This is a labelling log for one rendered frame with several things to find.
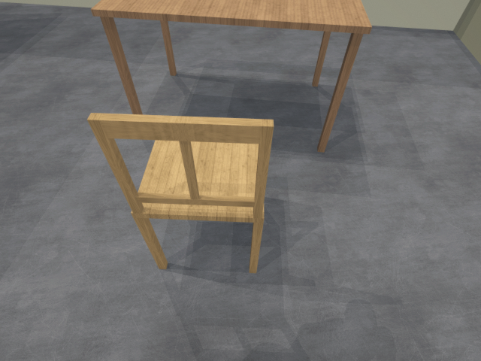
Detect chair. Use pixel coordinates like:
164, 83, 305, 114
87, 113, 274, 273

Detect table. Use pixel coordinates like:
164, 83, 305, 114
91, 0, 372, 153

